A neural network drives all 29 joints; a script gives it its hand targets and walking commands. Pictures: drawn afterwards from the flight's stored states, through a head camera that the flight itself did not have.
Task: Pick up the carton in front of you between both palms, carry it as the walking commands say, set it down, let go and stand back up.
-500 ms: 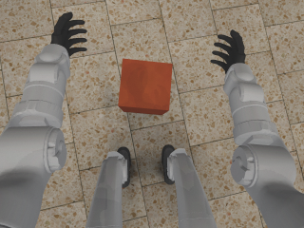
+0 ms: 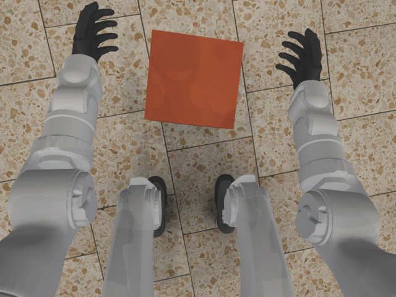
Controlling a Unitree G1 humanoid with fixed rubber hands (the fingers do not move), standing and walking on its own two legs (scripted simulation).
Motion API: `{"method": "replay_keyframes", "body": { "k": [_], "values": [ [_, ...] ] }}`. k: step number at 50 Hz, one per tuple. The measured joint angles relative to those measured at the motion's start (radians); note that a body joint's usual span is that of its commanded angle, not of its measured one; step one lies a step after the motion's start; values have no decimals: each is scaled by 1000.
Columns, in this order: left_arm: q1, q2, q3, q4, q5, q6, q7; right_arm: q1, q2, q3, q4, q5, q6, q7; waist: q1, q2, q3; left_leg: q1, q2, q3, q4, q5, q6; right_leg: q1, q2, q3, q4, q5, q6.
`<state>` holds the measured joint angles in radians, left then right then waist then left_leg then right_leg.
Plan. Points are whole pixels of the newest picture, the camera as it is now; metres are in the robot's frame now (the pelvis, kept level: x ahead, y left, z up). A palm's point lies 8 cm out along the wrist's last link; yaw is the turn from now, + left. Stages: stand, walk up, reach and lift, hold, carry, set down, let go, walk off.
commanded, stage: reach and lift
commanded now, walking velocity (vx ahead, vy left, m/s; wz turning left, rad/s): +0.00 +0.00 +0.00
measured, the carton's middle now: (191, 89) +0.49 +0.00 -0.41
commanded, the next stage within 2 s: none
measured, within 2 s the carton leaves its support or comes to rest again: leaves its support in 1.36 s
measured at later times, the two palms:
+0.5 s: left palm (120, 76) +0.50 +0.18 -0.34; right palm (264, 92) +0.48 -0.18 -0.34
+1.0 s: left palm (129, 75) +0.51 +0.16 -0.34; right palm (256, 87) +0.49 -0.16 -0.34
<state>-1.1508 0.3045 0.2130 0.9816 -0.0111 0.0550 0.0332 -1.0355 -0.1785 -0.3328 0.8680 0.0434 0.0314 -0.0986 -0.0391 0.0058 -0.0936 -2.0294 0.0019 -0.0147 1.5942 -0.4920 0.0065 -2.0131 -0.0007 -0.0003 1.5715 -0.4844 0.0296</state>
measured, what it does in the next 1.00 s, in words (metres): lowers itself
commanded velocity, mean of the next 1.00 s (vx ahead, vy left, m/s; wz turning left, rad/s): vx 0.00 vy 0.00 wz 0.00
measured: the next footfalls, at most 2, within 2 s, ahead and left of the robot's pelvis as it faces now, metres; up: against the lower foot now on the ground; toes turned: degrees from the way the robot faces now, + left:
none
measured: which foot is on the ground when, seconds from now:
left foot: down 0.00-1.00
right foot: down 0.00-1.00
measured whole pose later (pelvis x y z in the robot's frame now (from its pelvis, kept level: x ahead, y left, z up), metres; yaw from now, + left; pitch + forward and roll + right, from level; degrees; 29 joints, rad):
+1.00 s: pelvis -0.04 +0.00 -0.16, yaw +0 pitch +38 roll -2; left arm -1.53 0.38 -0.04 1.23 -0.25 0.03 0.09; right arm -1.43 -0.27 -0.09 1.14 0.26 0.01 -0.15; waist -0.02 -0.02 0.35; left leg -2.28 0.00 -0.03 2.18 -0.55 0.00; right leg -2.27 0.02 0.00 2.15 -0.54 0.03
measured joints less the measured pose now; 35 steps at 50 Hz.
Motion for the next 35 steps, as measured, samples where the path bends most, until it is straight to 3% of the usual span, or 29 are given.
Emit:
{"method": "replay_keyframes", "body": {
  "k": [9, 22, 31, 35],
  "values": [
    [-95, 96, -127, -8, -150, 25, 35, -96, -68, 133, -11, 145, 36, -58, -3, -14, 160, -168, 2, -5, 301, -38, -8, -171, 8, 0, 304, -40, -5],
    [-364, 142, -200, 256, -206, 7, 37, -363, -101, 173, 242, 183, 24, -62, -3, -22, 410, -248, 3, -15, 520, -25, -6, -246, 14, -6, 516, -24, 0],
    [-390, 157, -273, 218, -276, -22, 64, -421, -160, 263, 256, 283, -9, -71, 9, -42, 526, -255, 7, -9, 614, -56, -3, -259, 21, 1, 611, -51, 5],
    [-364, 142, -283, 187, -285, -20, 70, -407, -155, 276, 245, 288, -10, -71, 16, -42, 506, -253, 6, -5, 627, -72, -5, -258, 20, 5, 628, -68, 4]
  ]
}}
